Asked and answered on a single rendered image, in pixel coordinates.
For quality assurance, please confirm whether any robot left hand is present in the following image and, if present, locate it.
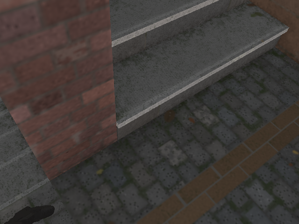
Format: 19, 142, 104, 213
4, 205, 55, 224

